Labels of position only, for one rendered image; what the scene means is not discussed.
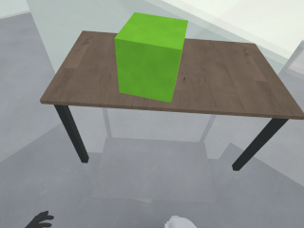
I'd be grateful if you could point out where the table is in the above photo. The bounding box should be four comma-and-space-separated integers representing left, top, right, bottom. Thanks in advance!
39, 30, 304, 171

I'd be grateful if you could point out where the robot right thigh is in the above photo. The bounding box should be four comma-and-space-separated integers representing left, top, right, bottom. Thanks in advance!
164, 218, 197, 228

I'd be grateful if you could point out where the carton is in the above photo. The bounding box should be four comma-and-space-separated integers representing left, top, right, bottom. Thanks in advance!
114, 12, 188, 103

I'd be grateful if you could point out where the robot left hand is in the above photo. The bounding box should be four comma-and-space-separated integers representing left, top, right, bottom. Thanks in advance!
25, 211, 54, 228

